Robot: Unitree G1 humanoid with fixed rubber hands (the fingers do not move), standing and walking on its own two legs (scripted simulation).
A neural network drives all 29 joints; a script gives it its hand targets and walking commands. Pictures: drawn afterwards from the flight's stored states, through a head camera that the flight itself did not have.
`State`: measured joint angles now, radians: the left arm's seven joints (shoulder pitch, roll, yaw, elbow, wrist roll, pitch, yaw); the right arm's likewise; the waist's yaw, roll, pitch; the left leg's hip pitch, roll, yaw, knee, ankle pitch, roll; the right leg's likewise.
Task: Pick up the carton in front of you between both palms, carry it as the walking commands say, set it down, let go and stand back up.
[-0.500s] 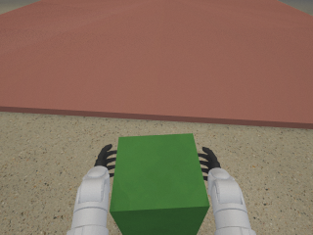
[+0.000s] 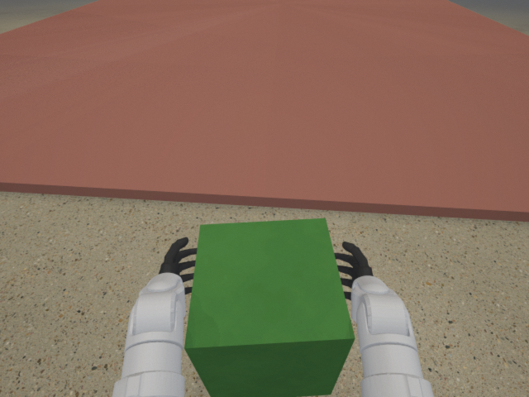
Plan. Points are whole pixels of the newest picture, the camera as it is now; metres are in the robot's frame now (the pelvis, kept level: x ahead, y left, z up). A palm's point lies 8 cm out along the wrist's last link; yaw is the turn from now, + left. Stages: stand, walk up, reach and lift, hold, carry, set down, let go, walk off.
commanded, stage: hold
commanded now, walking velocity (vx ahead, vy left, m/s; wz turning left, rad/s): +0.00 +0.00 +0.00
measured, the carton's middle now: (267, 312) +0.29 +0.00 -0.03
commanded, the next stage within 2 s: carry in 0.20 s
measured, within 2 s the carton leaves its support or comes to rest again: neither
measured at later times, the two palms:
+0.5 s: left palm (160, 246) +0.35 +0.18 +0.08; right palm (340, 248) +0.35 -0.12 +0.07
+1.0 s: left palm (172, 162) +0.60 +0.21 +0.08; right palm (303, 160) +0.61 -0.09 +0.08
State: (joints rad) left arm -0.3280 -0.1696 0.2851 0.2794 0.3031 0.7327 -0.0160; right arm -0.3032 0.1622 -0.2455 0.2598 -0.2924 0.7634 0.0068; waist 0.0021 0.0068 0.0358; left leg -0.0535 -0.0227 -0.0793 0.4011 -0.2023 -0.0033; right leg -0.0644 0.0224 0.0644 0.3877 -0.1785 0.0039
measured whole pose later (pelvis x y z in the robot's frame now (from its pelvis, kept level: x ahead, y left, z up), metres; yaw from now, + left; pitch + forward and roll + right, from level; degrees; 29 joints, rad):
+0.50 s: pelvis +0.07 +0.02 +0.00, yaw +0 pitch +3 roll -1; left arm -0.21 -0.10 0.15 -0.06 0.14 0.98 0.05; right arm -0.21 0.14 -0.11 -0.05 -0.16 0.99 -0.07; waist 0.00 0.01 -0.16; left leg -0.20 0.01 0.03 0.45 -0.31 0.02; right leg -0.36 -0.02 -0.06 0.69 -0.45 0.00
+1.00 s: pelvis +0.34 +0.04 -0.02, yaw +2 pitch +4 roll +0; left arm -0.20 -0.14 0.13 -0.34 0.10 1.22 0.09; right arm -0.18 0.14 -0.12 -0.35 -0.10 1.24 -0.10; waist 0.03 -0.03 -0.12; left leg -0.49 0.05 0.22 0.50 -0.10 0.04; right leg 0.02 -0.09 -0.17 0.42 -0.48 0.05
